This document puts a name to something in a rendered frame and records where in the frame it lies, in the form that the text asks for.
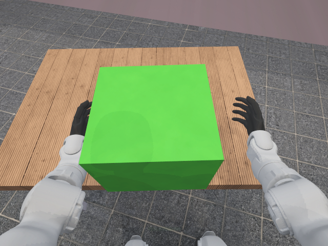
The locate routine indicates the robot right thigh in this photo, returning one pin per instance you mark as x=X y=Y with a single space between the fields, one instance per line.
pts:
x=211 y=241

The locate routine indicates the robot right shin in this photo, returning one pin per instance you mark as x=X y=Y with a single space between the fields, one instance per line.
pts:
x=208 y=233

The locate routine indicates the carton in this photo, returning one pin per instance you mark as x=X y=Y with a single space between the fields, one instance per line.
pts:
x=152 y=128

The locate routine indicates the left robot upper arm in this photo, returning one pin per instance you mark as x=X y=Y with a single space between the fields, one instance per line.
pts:
x=54 y=209

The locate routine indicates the right robot forearm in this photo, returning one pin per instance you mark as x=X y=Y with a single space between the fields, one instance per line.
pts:
x=267 y=166

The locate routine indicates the left robot forearm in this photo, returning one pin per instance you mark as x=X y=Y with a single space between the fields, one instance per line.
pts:
x=68 y=170

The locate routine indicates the robot right hand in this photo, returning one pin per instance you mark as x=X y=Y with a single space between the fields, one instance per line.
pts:
x=253 y=115

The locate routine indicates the right robot upper arm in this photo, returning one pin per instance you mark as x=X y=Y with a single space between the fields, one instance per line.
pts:
x=296 y=208

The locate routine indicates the table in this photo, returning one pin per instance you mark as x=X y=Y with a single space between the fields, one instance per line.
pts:
x=67 y=77

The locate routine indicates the robot left hand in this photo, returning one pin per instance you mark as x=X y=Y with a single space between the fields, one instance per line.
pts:
x=80 y=120

